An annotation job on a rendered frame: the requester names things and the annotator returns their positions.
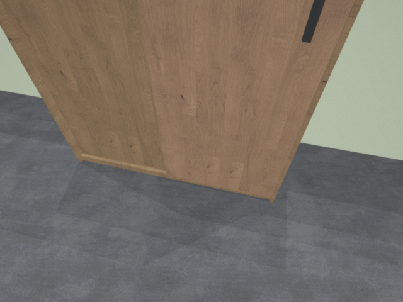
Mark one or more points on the handle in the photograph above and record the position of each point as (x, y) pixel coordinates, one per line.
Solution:
(312, 20)

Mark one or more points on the wardrobe door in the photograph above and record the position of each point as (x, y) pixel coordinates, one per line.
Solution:
(232, 83)
(91, 55)

